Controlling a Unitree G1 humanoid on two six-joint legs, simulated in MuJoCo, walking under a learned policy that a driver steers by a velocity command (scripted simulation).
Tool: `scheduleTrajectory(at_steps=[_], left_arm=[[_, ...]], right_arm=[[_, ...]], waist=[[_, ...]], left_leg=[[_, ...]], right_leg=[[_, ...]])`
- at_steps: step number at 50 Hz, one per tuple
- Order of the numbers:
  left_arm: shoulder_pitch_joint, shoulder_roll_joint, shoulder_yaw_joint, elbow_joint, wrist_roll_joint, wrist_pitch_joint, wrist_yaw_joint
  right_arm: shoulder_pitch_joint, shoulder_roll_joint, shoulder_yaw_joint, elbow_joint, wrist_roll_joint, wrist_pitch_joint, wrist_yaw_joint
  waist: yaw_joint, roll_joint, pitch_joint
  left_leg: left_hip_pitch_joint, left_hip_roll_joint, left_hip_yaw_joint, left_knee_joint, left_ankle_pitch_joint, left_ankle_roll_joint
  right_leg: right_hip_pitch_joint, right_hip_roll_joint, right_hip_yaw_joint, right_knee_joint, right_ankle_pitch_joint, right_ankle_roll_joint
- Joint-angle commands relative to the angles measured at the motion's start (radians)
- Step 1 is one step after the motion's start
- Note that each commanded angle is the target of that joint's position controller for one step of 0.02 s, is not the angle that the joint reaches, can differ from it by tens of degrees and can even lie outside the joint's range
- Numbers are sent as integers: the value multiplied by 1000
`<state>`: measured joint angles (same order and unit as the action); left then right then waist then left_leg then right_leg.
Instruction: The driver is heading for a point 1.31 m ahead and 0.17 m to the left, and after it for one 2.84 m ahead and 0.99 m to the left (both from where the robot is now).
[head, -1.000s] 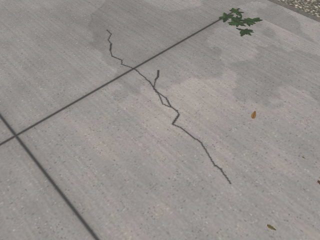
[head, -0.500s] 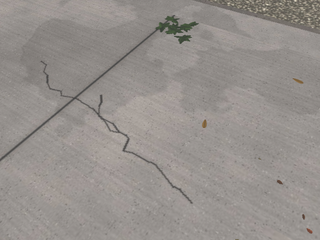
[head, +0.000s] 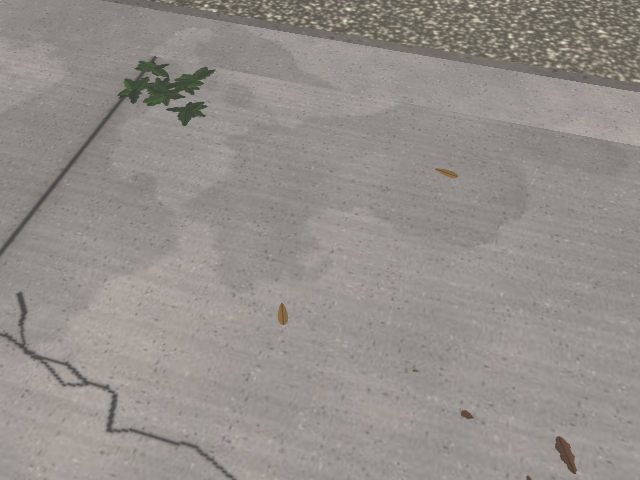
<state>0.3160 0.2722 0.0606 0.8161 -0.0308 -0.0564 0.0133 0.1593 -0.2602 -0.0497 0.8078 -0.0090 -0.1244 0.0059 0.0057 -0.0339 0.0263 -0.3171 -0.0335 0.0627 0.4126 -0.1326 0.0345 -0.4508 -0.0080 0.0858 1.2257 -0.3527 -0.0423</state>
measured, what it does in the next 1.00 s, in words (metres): walks ahead: right foot, then left foot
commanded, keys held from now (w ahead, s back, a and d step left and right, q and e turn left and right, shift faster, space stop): w+e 0.06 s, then w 0.32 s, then w+q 0.62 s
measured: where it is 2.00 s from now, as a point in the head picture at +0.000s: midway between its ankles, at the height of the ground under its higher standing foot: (295, 263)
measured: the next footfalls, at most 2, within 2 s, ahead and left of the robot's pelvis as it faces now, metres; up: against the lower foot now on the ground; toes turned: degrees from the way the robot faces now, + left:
right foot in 0.36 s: +0.34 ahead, -0.18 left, +0.00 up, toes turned -10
left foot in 0.92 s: +0.66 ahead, +0.04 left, +0.00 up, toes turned +10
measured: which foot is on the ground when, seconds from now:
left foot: down 0.00-0.36, up 0.38-0.90, down 0.92-1.00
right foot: up 0.00-0.34, down 0.36-0.94, up 0.96-1.00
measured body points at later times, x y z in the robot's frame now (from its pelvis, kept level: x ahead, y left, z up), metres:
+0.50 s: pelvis +0.26 -0.09 +0.00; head +0.29 -0.10 +0.45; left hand +0.44 +0.15 -0.10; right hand +0.29 -0.36 -0.14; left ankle +0.20 +0.09 -0.64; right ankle +0.30 -0.18 -0.74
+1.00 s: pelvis +0.54 -0.05 -0.02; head +0.58 -0.04 +0.43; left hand +0.56 +0.24 -0.15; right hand +0.75 -0.28 -0.12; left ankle +0.62 +0.03 -0.74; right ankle +0.36 -0.20 -0.64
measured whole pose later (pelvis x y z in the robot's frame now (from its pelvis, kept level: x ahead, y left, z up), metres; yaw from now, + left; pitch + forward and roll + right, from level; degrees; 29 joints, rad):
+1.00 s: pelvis +0.54 -0.05 -0.02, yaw +9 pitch +2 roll -1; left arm 0.29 0.27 0.06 0.84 -0.02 -0.09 0.01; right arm 0.12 -0.28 -0.07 0.73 0.02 -0.06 0.05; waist 0.01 0.01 0.06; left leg -0.49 -0.07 0.05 0.65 -0.19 0.11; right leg -0.21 -0.04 -0.05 1.14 -0.47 0.01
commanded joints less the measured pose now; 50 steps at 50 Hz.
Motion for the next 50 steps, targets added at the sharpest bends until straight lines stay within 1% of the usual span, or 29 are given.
scheduleTrajectory(at_steps=[1, 5, 9, 12, 14, 15, 16, 17, 18, 19, 20, 21, 22, 23, 24, 25, 28, 31, 35, 40, 41, 43, 44, 45, 46, 47, 48, 49, 50], left_arm=[[27, 29, 12, -84, -4, 5, -6], [-60, 21, 5, -142, 12, 11, -6], [-185, 11, -11, -176, 16, -11, -31], [-291, 14, -18, -216, 10, -17, -48], [-324, 34, -14, -242, 8, -18, -55], [-320, 46, -10, -248, 9, -19, -57], [-279, 64, -1, -243, 13, -21, -58], [-165, 95, 20, -210, 18, -22, -55], [6, 155, 51, -157, 20, -19, -45], [172, 261, 79, -133, 31, -11, -27], [176, 291, 74, -135, 33, -15, -30], [148, 189, 49, -137, 33, -23, -35], [79, 152, 36, -140, 29, -28, -36], [3, 118, 26, -144, 27, -31, -40], [-46, 83, 19, -147, 29, -37, -44], [-70, 67, 17, -141, 35, -47, -45], [-65, 74, 26, -104, 47, -72, -37], [-29, 80, 30, -70, 51, -72, -18], [-19, 107, 36, -45, 44, -67, -1], [54, 131, 46, 5, 28, -38, 9], [53, 137, 48, 9, 24, -30, 11], [25, 165, 54, 2, 21, -16, 17], [14, 182, 57, -3, 18, -8, 22], [-3, 196, 59, -7, 17, 0, 25], [-21, 198, 56, -14, 12, 1, 28], [5, 137, 35, -39, 38, -13, 26], [79, 23, -3, -85, 38, -50, 6], [-45, 115, 14, -104, 6, -91, -11], [-110, 126, 16, -132, -19, -104, -16]], right_arm=[[31, -83, -23, -22, 0, -14, 4], [72, -134, -41, 14, 4, -20, 7], [96, -157, -40, 34, 17, -4, 7], [159, -185, -41, 60, 33, 12, 8], [186, -199, -43, 80, 40, 27, 8], [189, -206, -44, 86, 44, 35, 7], [178, -215, -44, 88, 46, 42, 5], [164, -213, -41, 90, 46, 49, 3], [174, -181, -27, 86, 35, 50, -2], [191, -109, 0, 47, 7, 40, -3], [270, -38, 24, 48, 17, 13, 7], [195, -145, -6, 50, 55, 1, 13], [130, -153, -11, 28, 68, -1, 14], [103, -137, -11, 30, 53, 5, 7], [105, -131, -18, 35, 41, 18, 4], [137, -116, -19, 45, 43, 36, 5], [144, -76, -20, 47, 44, 68, 1], [75, -66, -23, 21, 37, 71, -1], [-39, -43, -13, -20, 27, 65, 21], [-174, -26, -1, -103, 27, 61, 54], [-185, -28, -1, -119, 29, 61, 61], [-159, -49, -12, -139, 33, 63, 70], [-109, -71, -24, -138, 35, 67, 70], [-1, -108, -45, -120, 38, 69, 67], [158, -169, -78, -84, 38, 71, 53], [273, -268, -106, -63, 33, 81, 27], [224, -320, -108, -95, 32, 70, 29], [253, -235, -84, -97, 24, 64, 33], [217, -184, -72, -97, 23, 56, 32]], waist=[[-1, 108, -42], [-8, 69, -11], [-42, 67, 12], [-79, 80, 36], [-77, 97, 46], [-65, 108, 41], [-29, 121, 14], [41, 116, -53], [112, 95, -161], [149, -89, -300], [87, -248, -420], [114, -118, -328], [90, -95, -202], [52, -28, -149], [20, -42, -102], [-8, -64, -94], [-31, -35, -49], [-15, -24, -6], [22, -16, 36], [72, -3, 84], [67, -8, 83], [32, -40, 38], [-1, -64, -7], [-64, -75, -70], [-152, -48, -154], [-168, 124, -242], [-57, 303, -377], [-135, 159, -392], [-119, 120, -256]], left_leg=[[160, 284, -255, -260, 36, 171], [169, 301, -149, -297, 155, 201], [185, 255, -32, -288, 191, 171], [234, 276, -28, -269, 144, 156], [305, 312, -40, -235, 166, 144], [333, 324, -41, -205, 215, 136], [344, 322, -28, -141, 340, 121], [325, 288, 15, 5, 500, 96], [216, 238, 60, 219, 521, 61], [-91, 150, 97, 602, 171, 3], [-352, 13, -64, 853, -452, -17], [-452, 67, -156, 941, -419, -2], [-476, 110, -142, 918, -322, 12], [-431, 153, -136, 859, -236, 9], [-386, 177, -143, 806, -175, 4], [-325, 190, -155, 788, -128, -1], [-334, 173, -178, 747, -38, -18], [-422, 149, -208, 618, 90, -27], [-410, 132, -140, 391, 246, -19], [-475, 124, -58, 261, 164, 20], [-469, 115, -37, 247, 118, 32], [-361, 61, 29, 236, 20, 68], [-273, 22, 61, 245, -32, 89], [-129, -20, 78, 232, -57, 116], [122, -53, 55, 150, 9, 157], [422, 135, -242, 134, 58, 223], [710, 366, -855, -28, -107, 435], [711, 359, -861, -116, -151, 384], [596, 327, -702, -116, -102, 339]], right_leg=[[-182, -122, 29, -8, 61, 3], [-266, -135, 38, -155, 176, 15], [-213, -108, -31, -430, 359, 7], [-182, -90, -85, -551, 347, 2], [-184, -76, -97, -602, 264, -18], [-161, -62, -110, -627, 219, -33], [-82, -35, -132, -662, 198, -51], [89, 6, -164, -712, 231, -75], [349, 8, -144, -697, 260, -104], [680, -237, 204, -709, 251, -200], [831, -414, 643, -879, 142, -322], [759, -390, 566, -904, 126, -274], [622, -355, 384, -910, 207, -232], [495, -306, 270, -934, 267, -201], [402, -267, 178, -973, 305, -180], [342, -249, 122, -1011, 316, -170], [294, -236, -2, -1072, 431, -171], [336, -232, -88, -1091, 465, -155], [370, -226, -188, -1115, 441, -123], [539, -280, -246, -1051, 532, -110], [564, -288, -256, -1021, 592, -103], [580, -285, -289, -916, 895, -81], [582, -282, -299, -827, 1070, -69], [557, -267, -309, -674, 1172, -54], [449, -223, -326, -448, 1095, -20], [164, -155, -317, -114, 557, 25], [-226, 74, -132, 225, -225, 77], [-331, 22, 44, 255, -191, 41], [-369, -20, 29, 197, -108, 16]])
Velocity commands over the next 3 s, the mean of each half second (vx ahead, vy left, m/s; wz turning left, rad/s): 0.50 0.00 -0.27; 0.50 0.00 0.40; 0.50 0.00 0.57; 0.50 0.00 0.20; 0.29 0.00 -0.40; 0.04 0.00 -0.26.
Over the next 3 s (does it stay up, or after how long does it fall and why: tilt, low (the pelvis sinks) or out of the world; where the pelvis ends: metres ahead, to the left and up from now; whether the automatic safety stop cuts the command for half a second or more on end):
stays up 1.26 0.28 -0.01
